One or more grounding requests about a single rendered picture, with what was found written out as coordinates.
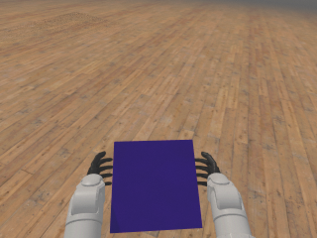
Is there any left robot forearm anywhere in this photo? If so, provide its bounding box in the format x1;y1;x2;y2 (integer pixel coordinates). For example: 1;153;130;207
63;174;105;238

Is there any left robot hand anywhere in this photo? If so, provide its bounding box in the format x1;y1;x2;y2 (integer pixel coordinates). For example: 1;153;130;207
87;151;113;186

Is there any right robot hand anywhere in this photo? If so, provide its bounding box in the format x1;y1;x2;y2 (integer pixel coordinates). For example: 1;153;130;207
194;152;220;186

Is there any right robot forearm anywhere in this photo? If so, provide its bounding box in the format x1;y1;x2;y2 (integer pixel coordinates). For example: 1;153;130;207
207;173;256;238

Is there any carton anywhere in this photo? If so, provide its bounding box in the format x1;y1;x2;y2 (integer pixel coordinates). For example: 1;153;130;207
110;140;203;234

